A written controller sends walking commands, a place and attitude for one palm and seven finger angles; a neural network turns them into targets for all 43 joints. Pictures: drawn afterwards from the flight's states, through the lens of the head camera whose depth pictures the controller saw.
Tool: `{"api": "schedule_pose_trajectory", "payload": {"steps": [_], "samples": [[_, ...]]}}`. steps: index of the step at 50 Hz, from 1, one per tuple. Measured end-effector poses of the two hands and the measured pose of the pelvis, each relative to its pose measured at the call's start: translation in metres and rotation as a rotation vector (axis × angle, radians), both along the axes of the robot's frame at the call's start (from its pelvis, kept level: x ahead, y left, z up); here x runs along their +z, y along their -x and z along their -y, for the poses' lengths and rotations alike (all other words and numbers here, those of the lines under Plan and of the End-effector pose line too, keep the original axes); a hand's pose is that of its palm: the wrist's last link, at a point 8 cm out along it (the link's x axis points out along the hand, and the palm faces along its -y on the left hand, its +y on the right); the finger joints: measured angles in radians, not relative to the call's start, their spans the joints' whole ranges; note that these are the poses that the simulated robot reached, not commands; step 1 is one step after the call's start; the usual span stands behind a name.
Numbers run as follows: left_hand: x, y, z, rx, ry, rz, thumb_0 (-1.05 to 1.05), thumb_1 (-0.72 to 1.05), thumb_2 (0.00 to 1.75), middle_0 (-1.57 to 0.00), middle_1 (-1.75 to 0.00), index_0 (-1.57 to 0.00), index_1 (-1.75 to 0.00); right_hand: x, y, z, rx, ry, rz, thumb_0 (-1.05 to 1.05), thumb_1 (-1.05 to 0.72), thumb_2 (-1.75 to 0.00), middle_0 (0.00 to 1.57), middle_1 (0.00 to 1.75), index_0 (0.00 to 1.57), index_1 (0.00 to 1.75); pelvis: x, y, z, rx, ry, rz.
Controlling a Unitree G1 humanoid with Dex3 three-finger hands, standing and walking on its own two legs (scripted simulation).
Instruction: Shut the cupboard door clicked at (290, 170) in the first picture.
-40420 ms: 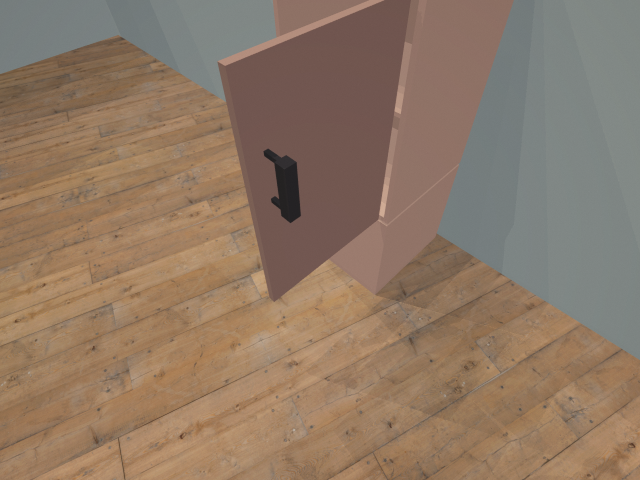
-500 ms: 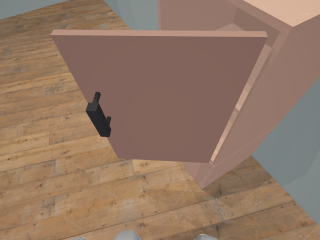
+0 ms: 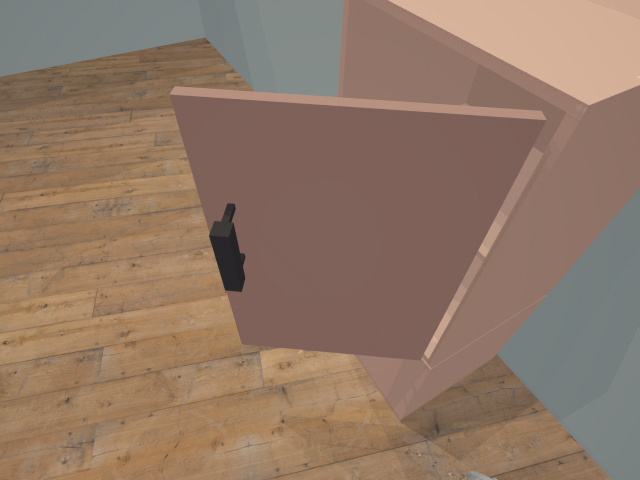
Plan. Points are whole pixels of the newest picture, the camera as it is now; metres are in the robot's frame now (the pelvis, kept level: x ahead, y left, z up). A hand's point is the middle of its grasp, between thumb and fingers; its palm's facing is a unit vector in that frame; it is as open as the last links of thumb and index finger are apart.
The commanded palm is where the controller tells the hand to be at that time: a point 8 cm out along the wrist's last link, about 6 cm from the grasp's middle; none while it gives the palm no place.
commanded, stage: come to a stop and stand still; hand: left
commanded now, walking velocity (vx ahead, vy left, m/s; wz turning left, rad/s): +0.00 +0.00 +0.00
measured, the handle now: (232, 247) +0.41 +0.16 +0.04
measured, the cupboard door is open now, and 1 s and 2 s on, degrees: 55 55 55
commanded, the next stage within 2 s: look again from close up in 0.32 s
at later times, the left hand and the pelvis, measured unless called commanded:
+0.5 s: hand out of the picture +0.00 +0.17 -0.15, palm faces -0.01 -0.97 -0.22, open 7.4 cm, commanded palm none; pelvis -0.01 -0.01 +0.02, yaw +0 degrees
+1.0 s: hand out of the picture +0.01 +0.12 -0.15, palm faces +0.00 -0.98 -0.21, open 7.3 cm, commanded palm none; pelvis +0.02 -0.04 +0.02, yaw +0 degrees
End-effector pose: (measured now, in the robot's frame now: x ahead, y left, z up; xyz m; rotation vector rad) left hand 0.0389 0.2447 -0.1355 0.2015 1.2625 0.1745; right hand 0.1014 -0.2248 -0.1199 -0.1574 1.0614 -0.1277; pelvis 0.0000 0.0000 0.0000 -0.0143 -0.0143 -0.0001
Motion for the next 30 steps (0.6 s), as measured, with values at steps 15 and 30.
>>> {"api": "schedule_pose_trajectory", "payload": {"steps": [15, 30], "samples": [[0.028, 0.030, -0.003, -0.012, -0.036, -0.038, 0.01, 0.91, 0.90, -0.20, -0.30, -0.20, -0.30, -0.015, 0.071, 0.001, -0.034, -0.041, -0.147, -0.01, -0.92, -0.90, 0.20, 0.30, 0.20, 0.30, 0.014, 0.010, -0.007, -0.012, -0.026, -0.004], [0.019, 0.041, 0.043, -0.005, 0.032, -0.131, 0.01, 0.92, 0.90, -0.20, -0.30, -0.20, -0.30, -0.015, 0.127, 0.012, -0.074, -0.053, -0.352, 0.00, -0.91, -0.90, 0.20, 0.30, 0.19, 0.30, 0.019, 0.001, 0.017, -0.007, -0.031, -0.005]]}}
